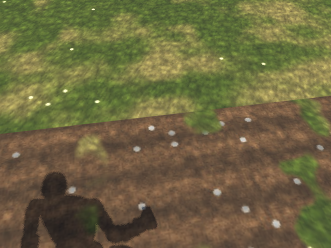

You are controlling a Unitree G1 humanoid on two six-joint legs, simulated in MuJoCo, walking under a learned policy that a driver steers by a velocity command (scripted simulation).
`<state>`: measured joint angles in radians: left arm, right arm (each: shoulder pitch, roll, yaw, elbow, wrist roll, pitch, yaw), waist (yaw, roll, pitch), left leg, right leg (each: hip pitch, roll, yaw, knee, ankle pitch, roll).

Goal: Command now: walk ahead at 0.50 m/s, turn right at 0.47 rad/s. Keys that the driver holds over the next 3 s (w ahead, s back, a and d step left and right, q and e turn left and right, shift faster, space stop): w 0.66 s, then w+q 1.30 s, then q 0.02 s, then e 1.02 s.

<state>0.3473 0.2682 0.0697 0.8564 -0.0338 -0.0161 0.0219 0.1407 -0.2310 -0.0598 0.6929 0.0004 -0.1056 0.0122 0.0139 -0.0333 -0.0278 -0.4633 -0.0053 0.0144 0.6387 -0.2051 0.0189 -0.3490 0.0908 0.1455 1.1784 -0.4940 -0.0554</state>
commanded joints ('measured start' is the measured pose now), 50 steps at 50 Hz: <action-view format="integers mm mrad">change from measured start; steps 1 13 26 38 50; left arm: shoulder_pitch -71 -302 -83 116 195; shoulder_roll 99 35 61 99 105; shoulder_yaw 28 -7 13 18 -6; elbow -109 -184 -105 -3 -20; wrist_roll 12 22 27 32 25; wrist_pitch -4 -35 -73 -94 -39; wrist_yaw -4 -43 -64 20 36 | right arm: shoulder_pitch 142 208 156 -127 -156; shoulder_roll -109 -196 -156 -82 -70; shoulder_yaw -38 -56 -48 -29 -4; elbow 21 157 136 52 18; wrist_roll -8 26 19 8 17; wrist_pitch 12 28 43 33 20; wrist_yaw -2 -24 -27 49 115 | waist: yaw -60 -72 -16 32 62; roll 139 125 -59 -29 -17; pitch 73 31 -14 80 118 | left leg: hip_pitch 305 285 -230 -302 -49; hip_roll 290 238 140 79 17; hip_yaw -476 -98 -122 -134 -9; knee -395 -440 461 26 -229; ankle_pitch -279 91 -50 623 656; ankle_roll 168 157 29 43 56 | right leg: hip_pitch -439 -188 274 219 284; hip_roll -122 -145 -318 -296 -295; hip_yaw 5 -133 148 -53 -222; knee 81 -566 -950 -838 -306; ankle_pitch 133 429 513 349 671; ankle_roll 5 34 -193 -125 -3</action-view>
